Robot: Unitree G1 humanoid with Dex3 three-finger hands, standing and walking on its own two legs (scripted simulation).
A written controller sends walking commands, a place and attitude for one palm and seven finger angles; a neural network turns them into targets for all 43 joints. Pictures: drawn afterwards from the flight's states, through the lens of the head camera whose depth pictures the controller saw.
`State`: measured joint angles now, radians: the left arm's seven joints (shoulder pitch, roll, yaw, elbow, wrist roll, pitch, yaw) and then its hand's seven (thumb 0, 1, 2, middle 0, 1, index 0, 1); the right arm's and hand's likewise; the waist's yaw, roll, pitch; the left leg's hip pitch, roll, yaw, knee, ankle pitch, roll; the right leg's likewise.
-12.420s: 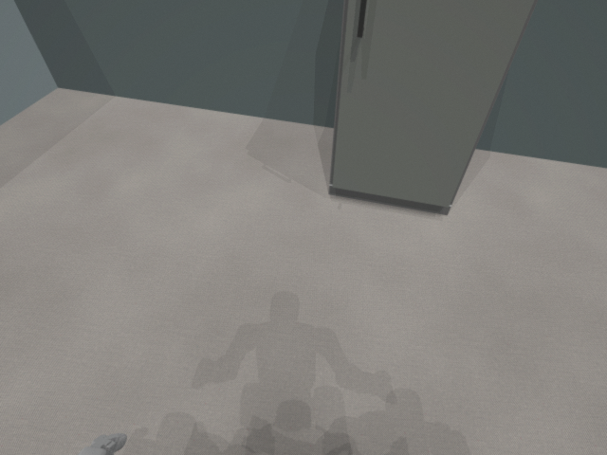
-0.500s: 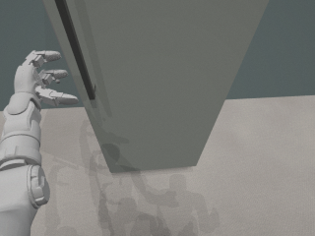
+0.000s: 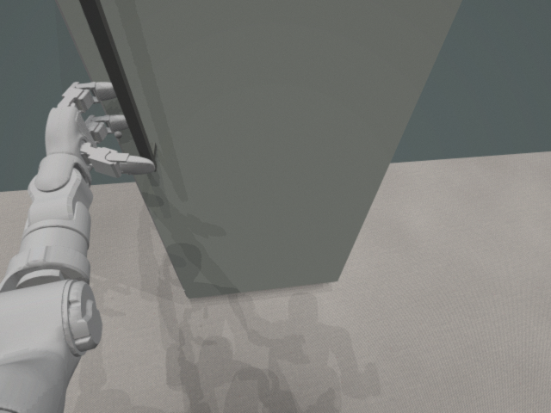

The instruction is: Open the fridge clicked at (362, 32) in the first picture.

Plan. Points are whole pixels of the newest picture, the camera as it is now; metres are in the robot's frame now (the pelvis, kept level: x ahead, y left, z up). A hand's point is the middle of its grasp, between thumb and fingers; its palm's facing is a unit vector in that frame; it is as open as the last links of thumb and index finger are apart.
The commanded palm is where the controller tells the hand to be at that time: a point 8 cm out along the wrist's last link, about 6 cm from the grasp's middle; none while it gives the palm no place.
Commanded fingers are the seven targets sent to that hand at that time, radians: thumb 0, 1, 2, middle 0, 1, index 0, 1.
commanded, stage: feel for the door with the fingertips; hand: left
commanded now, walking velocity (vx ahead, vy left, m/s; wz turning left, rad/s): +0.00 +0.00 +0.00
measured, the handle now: (103, 21) +0.53 +0.19 +0.28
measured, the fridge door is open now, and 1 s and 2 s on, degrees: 0 0 0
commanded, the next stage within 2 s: slide the fingers in behind the handle in 0.42 s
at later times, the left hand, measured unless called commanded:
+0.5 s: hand (106, 129) +0.48 +0.22 +0.15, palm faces +0.13 -0.99 +0.00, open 13.8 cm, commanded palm +0.47 +0.26 +0.15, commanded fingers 0.00 -0.50 0.30 -0.30 -1.20 -0.30 -1.20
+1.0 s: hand (114, 138) +0.47 +0.21 +0.15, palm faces +0.13 -0.99 +0.00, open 14.0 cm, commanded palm +0.44 +0.26 +0.15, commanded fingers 0.00 -0.50 0.30 -0.30 -1.20 -0.30 -1.20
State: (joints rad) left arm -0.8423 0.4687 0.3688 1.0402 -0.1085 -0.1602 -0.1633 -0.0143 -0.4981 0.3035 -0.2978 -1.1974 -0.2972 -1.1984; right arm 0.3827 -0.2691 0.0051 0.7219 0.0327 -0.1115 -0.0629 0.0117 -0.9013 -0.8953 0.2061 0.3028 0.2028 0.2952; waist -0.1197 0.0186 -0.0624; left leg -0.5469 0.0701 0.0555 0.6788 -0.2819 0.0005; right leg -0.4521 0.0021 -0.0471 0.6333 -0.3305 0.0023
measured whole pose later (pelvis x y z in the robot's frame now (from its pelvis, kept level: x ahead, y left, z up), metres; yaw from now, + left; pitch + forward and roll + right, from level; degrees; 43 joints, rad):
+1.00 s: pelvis +0.00 +0.00 +0.00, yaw +0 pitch +8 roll -2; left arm -0.82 0.47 0.38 1.04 -0.12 -0.17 -0.16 -0.01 -0.50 0.30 -0.30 -1.20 -0.30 -1.20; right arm 0.39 -0.26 0.01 0.72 0.04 -0.10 -0.06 0.01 -0.90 -0.90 0.21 0.30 0.20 0.30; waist -0.11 0.02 -0.06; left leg -0.53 0.08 0.05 0.68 -0.29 0.00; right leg -0.44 0.01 -0.05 0.64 -0.34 0.00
